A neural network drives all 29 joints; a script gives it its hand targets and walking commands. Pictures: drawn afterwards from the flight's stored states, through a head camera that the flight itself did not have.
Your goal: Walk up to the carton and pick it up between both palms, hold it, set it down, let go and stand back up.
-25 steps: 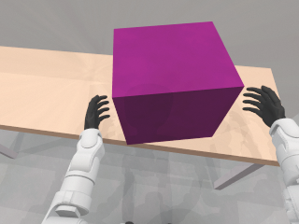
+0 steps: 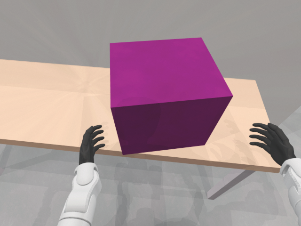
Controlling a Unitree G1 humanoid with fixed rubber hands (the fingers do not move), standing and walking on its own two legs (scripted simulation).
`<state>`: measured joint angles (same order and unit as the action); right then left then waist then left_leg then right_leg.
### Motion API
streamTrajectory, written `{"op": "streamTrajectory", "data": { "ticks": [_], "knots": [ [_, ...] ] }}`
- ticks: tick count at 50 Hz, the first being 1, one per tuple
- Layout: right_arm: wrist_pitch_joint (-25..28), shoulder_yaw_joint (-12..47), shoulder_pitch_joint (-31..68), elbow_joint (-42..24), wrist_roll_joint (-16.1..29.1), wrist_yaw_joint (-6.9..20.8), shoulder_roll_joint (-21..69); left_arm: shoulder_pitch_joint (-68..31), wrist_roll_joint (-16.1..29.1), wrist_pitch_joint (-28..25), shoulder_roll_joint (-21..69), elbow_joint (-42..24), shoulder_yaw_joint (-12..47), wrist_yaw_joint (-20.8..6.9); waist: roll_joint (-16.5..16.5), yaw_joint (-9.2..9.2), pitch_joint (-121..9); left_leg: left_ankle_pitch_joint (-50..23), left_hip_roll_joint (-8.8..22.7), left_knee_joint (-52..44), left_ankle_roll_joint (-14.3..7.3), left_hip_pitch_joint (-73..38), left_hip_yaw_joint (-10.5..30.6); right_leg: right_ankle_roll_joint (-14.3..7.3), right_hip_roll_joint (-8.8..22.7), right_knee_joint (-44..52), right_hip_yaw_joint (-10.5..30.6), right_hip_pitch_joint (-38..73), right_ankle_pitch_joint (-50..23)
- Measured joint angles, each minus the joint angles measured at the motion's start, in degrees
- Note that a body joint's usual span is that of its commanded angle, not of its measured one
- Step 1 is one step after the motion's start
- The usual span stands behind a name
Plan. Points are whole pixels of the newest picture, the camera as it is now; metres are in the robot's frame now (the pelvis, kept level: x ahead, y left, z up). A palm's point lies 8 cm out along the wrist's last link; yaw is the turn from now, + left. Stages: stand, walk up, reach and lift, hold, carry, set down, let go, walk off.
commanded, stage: set down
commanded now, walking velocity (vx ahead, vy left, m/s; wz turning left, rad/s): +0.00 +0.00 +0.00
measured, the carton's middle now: (160, 98) +0.49 +0.01 +0.02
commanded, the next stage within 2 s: none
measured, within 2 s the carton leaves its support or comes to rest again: neither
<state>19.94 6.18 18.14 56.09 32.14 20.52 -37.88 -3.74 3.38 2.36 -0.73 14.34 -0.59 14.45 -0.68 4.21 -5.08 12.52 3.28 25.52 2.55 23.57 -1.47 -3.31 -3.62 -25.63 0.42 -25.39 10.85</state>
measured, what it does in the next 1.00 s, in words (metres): stands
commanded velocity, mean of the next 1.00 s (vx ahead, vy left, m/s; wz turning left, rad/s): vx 0.00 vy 0.00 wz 0.00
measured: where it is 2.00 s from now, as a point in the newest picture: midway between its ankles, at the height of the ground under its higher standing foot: outside the picture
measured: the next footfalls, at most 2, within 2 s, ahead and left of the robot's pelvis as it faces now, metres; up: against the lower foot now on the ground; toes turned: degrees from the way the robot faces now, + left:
none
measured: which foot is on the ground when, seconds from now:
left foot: down 0.00-1.00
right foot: down 0.00-1.00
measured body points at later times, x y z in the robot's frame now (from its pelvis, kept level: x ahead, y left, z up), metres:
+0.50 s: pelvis +0.01 +0.00 +0.00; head +0.03 +0.01 +0.45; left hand +0.24 +0.18 +0.01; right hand +0.27 -0.34 +0.03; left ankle -0.01 +0.15 -0.74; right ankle +0.01 -0.08 -0.74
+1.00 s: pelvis +0.01 +0.01 +0.00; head +0.01 +0.02 +0.45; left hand +0.21 +0.18 +0.01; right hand +0.20 -0.31 +0.01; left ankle -0.01 +0.15 -0.74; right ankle +0.01 -0.08 -0.74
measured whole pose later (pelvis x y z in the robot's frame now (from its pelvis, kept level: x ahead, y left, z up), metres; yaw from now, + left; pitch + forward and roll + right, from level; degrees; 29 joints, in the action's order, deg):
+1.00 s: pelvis +0.01 +0.01 +0.00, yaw -1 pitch +3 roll +0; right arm 16.4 -0.2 -11.6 33.2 26.7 22.7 -35.0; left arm 21.7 -1.9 3.5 2.6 -1.8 4.1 16.4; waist -1.7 0.1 -3.5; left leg 13.9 2.3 24.5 1.9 13.4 -1.5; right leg -2.7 -3.4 -25.4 2.1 -15.9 12.3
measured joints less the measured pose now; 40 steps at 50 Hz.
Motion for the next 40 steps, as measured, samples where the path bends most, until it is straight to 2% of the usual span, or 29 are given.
{"op": "streamTrajectory", "data": {
  "ticks": [4,8,18,24,33,40],
  "knots": [
    [-0.09,-0.93,-1.35,-0.70,0.63,0.92,-0.19,0.99,1.00,0.24,-0.36,-2.35,1.01,0.49,-0.04,-0.19,0.40,0.19,-0.10,0.48,0.08,-0.12,0.27,0.03,0.03,-0.20,-0.04,0.36,0.21],
    [1.18,-0.88,-4.18,-2.17,0.79,1.22,-0.26,4.06,-0.62,-0.35,0.68,-4.67,1.51,-0.02,0.06,-0.63,0.37,0.10,-0.15,-0.15,-0.10,-1.40,0.64,0.13,0.02,0.86,-0.22,1.92,-0.10],
    [2.22,-1.90,-9.33,-2.44,1.50,2.70,-0.47,10.25,-2.68,-0.84,1.26,-7.05,2.32,0.94,-0.77,-1.94,0.35,0.77,-0.36,-0.08,-0.10,-3.69,0.69,0.17,0.10,0.26,0.02,3.95,0.80],
    [3.01,-2.10,-14.07,-6.47,1.33,3.17,-1.47,15.46,-3.41,-1.90,2.48,-10.11,3.12,1.03,-0.75,-2.42,0.37,1.05,-0.23,-0.43,-0.09,-5.30,0.45,0.15,-0.14,0.51,0.49,5.33,0.92],
    [1.12,-2.67,-20.08,-12.21,0.15,3.25,-0.35,19.70,-4.67,-1.43,3.20,-13.46,3.19,1.88,-1.28,-3.42,0.35,1.47,-0.42,-0.32,-0.11,-7.45,0.60,0.01,-0.13,-0.33,0.71,7.11,1.70],
    [0.37,-2.94,-26.81,-18.14,-1.21,2.26,0.80,24.38,-5.67,-0.86,4.06,-16.19,3.34,1.35,-1.48,-3.62,0.71,1.38,-0.42,-1.07,-0.08,-9.62,0.61,0.10,-0.23,0.66,0.96,9.36,1.41]
  ]
}}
